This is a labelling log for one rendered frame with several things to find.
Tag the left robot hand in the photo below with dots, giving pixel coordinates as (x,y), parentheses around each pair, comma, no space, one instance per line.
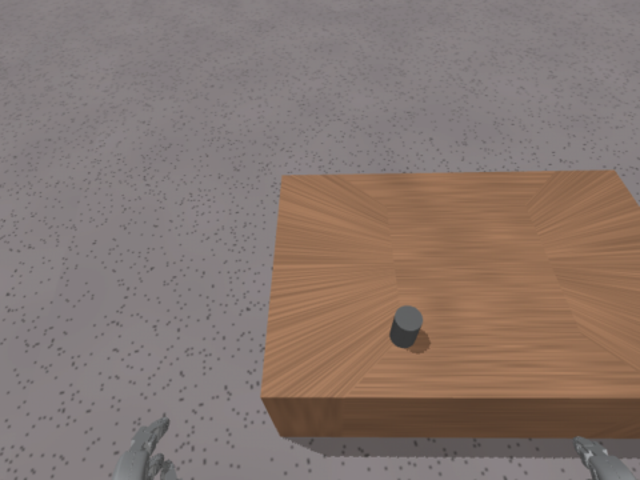
(136,464)

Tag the right robot hand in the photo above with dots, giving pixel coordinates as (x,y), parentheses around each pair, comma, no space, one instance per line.
(602,466)

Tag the can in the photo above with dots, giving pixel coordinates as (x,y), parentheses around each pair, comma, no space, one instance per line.
(405,327)

